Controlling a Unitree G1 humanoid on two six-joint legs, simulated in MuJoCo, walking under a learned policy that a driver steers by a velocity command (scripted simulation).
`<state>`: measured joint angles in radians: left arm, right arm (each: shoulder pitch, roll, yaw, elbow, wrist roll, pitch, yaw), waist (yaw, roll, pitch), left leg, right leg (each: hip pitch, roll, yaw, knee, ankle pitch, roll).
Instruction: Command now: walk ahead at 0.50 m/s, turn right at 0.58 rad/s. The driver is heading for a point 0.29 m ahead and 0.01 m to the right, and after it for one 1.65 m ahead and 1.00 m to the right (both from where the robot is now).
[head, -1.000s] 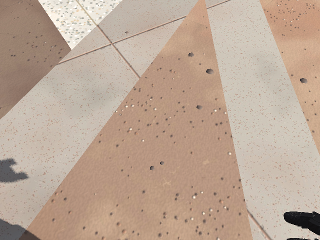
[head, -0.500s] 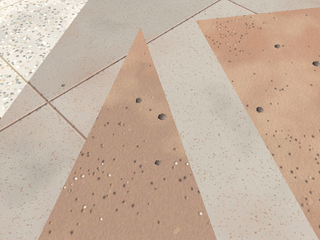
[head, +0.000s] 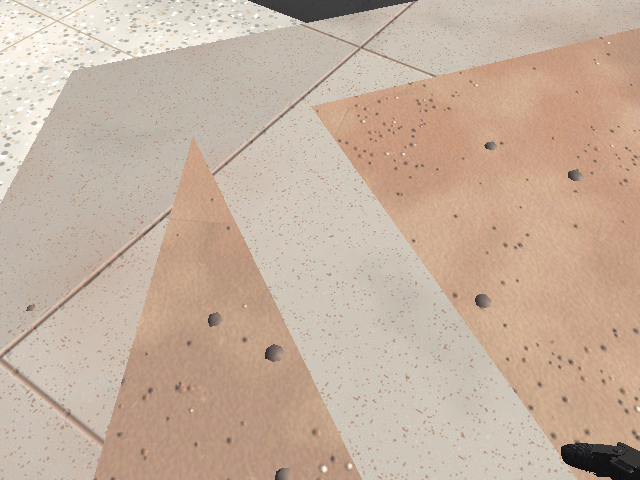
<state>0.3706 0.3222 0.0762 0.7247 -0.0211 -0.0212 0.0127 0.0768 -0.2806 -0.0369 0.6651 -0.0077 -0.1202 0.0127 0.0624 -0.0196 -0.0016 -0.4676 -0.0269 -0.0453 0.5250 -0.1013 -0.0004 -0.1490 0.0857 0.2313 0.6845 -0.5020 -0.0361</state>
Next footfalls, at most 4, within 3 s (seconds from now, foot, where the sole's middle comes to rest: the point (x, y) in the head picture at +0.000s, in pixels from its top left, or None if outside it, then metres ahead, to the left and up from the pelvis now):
0.44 right None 0.32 -0.14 -0.76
0.86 left None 0.39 0.07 -0.76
1.30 right None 0.20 -0.12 -0.76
1.70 left None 0.35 0.05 -0.76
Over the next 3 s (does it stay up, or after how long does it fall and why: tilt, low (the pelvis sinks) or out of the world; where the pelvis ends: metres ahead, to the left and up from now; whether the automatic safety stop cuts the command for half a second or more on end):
stays up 0.23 -0.05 0.00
